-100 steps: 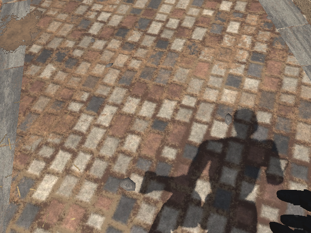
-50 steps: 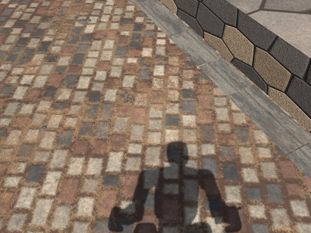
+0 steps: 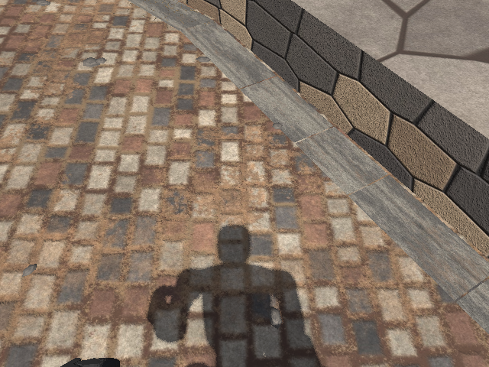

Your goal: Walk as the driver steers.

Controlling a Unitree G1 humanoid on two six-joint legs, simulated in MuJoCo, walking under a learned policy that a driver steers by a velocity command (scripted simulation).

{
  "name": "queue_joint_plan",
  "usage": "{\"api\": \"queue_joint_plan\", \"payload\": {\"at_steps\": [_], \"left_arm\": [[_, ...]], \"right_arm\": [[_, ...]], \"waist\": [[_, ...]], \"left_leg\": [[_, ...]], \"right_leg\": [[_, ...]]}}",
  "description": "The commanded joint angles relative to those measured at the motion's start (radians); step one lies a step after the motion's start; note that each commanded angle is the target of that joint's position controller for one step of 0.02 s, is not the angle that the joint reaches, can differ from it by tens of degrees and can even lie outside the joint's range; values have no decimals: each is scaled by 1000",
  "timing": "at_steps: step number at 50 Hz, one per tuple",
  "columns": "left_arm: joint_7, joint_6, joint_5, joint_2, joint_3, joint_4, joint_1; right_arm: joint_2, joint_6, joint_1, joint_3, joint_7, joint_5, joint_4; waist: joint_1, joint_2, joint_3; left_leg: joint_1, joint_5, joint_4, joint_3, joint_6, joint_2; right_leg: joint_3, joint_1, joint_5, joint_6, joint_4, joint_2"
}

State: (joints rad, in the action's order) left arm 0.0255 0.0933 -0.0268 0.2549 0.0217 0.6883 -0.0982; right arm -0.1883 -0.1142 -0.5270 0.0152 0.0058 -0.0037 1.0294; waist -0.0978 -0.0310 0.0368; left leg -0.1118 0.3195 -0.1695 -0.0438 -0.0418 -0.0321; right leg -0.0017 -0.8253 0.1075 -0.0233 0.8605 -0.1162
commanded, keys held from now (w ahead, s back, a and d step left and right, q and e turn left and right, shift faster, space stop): w+shift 0.20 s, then w+q+shift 0.80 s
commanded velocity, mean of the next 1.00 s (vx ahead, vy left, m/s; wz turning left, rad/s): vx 0.98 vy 0.00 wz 0.57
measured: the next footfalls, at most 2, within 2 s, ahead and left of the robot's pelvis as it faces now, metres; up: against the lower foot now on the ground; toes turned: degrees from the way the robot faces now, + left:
right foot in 0.18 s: +0.38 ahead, -0.13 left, +0.00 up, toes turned -2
left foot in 0.66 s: +0.80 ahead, +0.12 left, +0.00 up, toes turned +20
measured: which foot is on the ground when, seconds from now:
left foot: down 0.00-0.20, up 0.22-0.64, down 0.66-1.00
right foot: up 0.00-0.16, down 0.18-0.68, up 0.70-1.00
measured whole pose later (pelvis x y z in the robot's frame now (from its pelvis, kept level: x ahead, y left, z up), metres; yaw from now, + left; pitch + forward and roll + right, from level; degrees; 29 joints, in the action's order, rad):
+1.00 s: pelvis +0.88 +0.11 +0.00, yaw +36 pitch +1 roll -2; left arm 0.00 0.13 0.00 0.26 0.03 0.56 0.04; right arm -0.23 -0.06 -0.44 -0.05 -0.01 -0.04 0.75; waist -0.11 -0.03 -0.04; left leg 0.05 0.34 -0.42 0.24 -0.14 -0.16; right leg 0.18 -0.67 0.05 0.06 0.61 -0.06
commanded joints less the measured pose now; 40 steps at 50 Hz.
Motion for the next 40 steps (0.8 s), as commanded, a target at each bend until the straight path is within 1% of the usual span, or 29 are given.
{"api": "queue_joint_plan", "payload": {"at_steps": [1, 3, 5, 7, 8, 9, 10, 11, 12, 13, 14, 16, 17, 18, 21, 22, 23, 26, 28, 30, 31, 32, 33, 34, 35, 36, 37, 38, 40], "left_arm": [[28, 32, -9, 16, 0, -124, 221], [49, 40, -14, 17, -1, -146, 267], [60, 43, -15, 39, 5, -169, 292], [48, 31, -19, 101, 30, -170, 198], [34, 17, -25, 151, 54, -127, 21], [16, 2, -28, 194, 76, -49, -248], [5, 1, 16, 291, 98, 2, -414], [12, 11, 11, 235, 90, 33, -456], [1, 13, 21, 152, 70, 54, -404], [-1, 20, 33, 122, 61, 56, -329], [4, 30, 41, 103, 55, 68, -262], [12, 45, 56, 34, 39, 90, -166], [16, 46, 39, 27, 41, 102, -135], [18, 47, 25, 30, 42, 113, -114], [8, 57, 40, 62, 48, 123, -94], [0, 57, 47, 55, 45, 122, -99], [-8, 65, 50, 93, 51, 125, -127], [-28, 60, 41, 119, 51, 139, -209], [-40, 42, 37, 169, 58, 140, -233], [-58, 10, 45, 230, 71, 126, -241], [-66, -12, 45, 262, 80, 113, -220], [-64, -27, 40, 286, 87, 93, -167], [-56, -27, 29, 279, 87, 67, -106], [-35, 0, 33, 141, 49, 60, -99], [-12, 50, 6, -18, 1, -26, -226], [-3, 97, -7, 84, 5, -62, -120], [-2, 113, -26, 122, 16, -95, -27], [-11, 112, -11, 111, 15, -91, -24], [-17, 85, 25, 111, 24, -72, -77]], "right_arm": [[-159, -6, -28, -24, -17, -8, -48], [-174, 4, -44, -27, -20, -12, -52], [-206, 15, -43, -36, -22, -3, -58], [-247, 32, -48, -50, -25, 25, -53], [-263, 48, -31, -57, -27, 40, -54], [-273, 58, 35, -58, -30, 45, -77], [-97, 38, -80, -19, -14, 50, -127], [-53, -10, -118, 3, 3, -6, -108], [-196, -30, 75, -43, 3, -70, -164], [-199, -37, 188, -44, 0, -86, -210], [-169, -33, 230, -41, -3, -71, -222], [-123, 15, 143, -49, -1, -56, -201], [-98, 40, 119, -49, -2, -56, -194], [-84, 60, 127, -48, -5, -55, -201], [-100, 80, 239, -52, -13, -37, -257], [-112, 77, 259, -57, -11, -31, -264], [-94, 70, 299, -49, -5, -26, -287], [-109, 46, 427, -49, 28, -26, -329], [-115, 33, 490, -51, 58, -30, -373], [-166, 34, 453, -76, 75, -43, -393], [-203, 44, 355, -96, 74, -53, -385], [-260, 62, 182, -123, 69, -55, -355], [-342, 82, -62, -165, 53, -48, -292], [-366, 104, -120, -170, 29, -51, -254], [-366, 78, -15, -154, 31, -12, -304], [-277, 55, -3, -136, 35, 2, -333], [-240, 33, 10, -128, 40, 12, -334], [-225, 17, 71, -123, 50, 7, -343], [-222, 7, 196, -118, 40, 3, -381]], "waist": [[3, 78, -228], [10, 84, -236], [35, 125, -204], [124, 214, -89], [219, 255, 22], [354, 243, 144], [274, -36, 372], [260, -200, 556], [281, -179, 315], [255, -77, 144], [201, 47, 47], [88, -10, -24], [64, -28, -57], [49, -39, -105], [48, -21, -198], [53, -6, -197], [68, -19, -202], [125, 78, -225], [128, 64, -221], [83, -11, -131], [17, -65, -68], [-83, -107, 18], [-197, -85, 121], [-171, 160, 63], [40, 455, 157], [-27, 269, 214], [-10, 126, 99], [58, -57, 26], [144, -71, -39]], "left_leg": [[158, -269, 183, 88, -122, 223], [71, -350, 162, 57, -115, 243], [-19, -700, 77, 35, -114, 267], [-119, -1218, -121, 37, -102, 299], [-115, -1398, -324, 32, -96, 307], [85, -1333, -625, 11, -69, 280], [574, -646, -1078, 57, -40, 131], [753, 112, -1271, 230, -49, -6], [871, 83, -1318, 227, -81, 55], [896, 31, -1302, 201, -82, 99], [857, -18, -1241, 189, -76, 140], [730, -87, -1183, 199, -56, 208], [714, -73, -1165, 194, -43, 226], [730, -67, -1151, 186, -32, 239], [800, -242, -1031, 161, -8, 227], [811, -325, -976, 137, -10, 203], [806, -405, -904, 110, -5, 208], [824, -553, -687, 23, -37, 165], [812, -552, -554, -36, -66, 127], [711, -447, -542, -134, -90, 29], [613, -351, -572, -155, -106, -13], [420, -260, -616, -144, -137, -34], [89, -235, -575, -73, -172, -40], [-65, -155, -549, 90, -215, 28], [-273, 177, -302, 720, -442, 217], [-274, 391, -93, 943, -413, 267], [-156, 393, -33, 925, -353, 265], [12, 318, -35, 856, -321, 242], [258, 128, -45, 682, -309, 149]], "right_leg": [[-52, 33, 99, -6, -185, 39], [-56, 62, 78, -23, -290, 58], [-91, 135, -6, -47, -333, 110], [-120, 286, -137, -85, -304, 177], [-123, 475, -188, -116, -282, 198], [-66, 827, -183, -150, -275, 144], [403, 1370, -514, -285, -232, -142], [864, 1488, -957, -348, -482, -281], [780, 1330, -912, -257, -592, -238], [600, 1139, -727, -220, -606, -217], [470, 945, -573, -203, -636, -189], [279, 710, -476, -173, -683, -135], [204, 641, -442, -163, -715, -126], [132, 577, -393, -145, -743, -123], [-71, 484, -229, -114, -790, -62], [-137, 504, -187, -100, -788, -18], [-148, 504, -167, -116, -804, -50], [-232, 664, -52, -74, -803, -46], [-259, 803, 192, -39, -755, -81], [-276, 944, 718, -16, -594, -97], [-276, 976, 950, -16, -451, -116], [-263, 937, 1074, -32, -238, -135], [-236, 777, 964, -40, 63, -111], [-215, 494, -32, -2, 506, 53], [-11, 63, -686, 25, 829, 236], [160, -10, -594, -47, 792, 192], [159, -29, -521, -79, 692, 152], [162, 31, -458, -77, 587, 110], [180, 168, -409, -29, 450, 57]]}}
